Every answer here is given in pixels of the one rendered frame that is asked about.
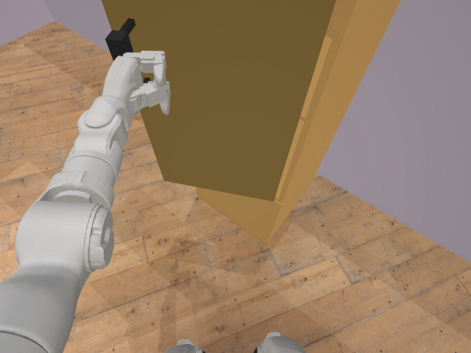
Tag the right robot shin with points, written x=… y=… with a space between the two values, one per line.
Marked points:
x=272 y=334

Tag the robot left forearm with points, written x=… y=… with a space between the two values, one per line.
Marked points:
x=91 y=169

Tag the cupboard door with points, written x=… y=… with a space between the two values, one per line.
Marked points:
x=239 y=73

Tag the robot left upper arm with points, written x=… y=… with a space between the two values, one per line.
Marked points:
x=60 y=244

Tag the robot right thigh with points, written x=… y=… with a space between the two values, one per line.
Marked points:
x=280 y=344

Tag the robot left hand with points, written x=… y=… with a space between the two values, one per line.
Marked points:
x=124 y=81

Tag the handle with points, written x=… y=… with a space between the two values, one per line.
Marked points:
x=119 y=42

